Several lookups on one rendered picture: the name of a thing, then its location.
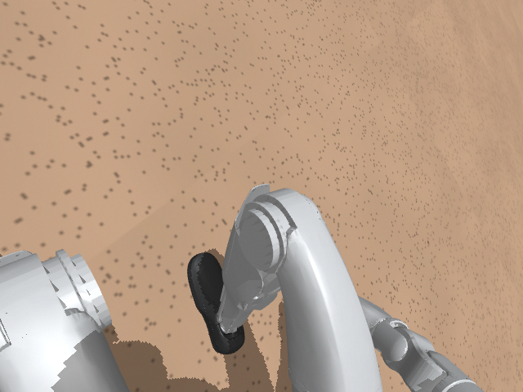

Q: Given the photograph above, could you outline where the right robot arm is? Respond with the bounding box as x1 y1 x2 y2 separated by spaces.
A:
372 318 484 392

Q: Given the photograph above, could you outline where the right robot foot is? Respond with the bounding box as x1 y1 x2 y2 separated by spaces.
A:
187 252 244 354

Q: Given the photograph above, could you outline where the right robot hand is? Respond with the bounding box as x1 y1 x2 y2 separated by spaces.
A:
358 296 392 336

